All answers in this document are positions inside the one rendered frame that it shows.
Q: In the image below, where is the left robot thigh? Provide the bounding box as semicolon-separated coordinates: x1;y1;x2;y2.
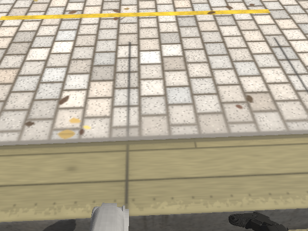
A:
90;202;129;231

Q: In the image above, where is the right robot hand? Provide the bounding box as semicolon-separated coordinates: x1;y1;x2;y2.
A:
228;212;289;231

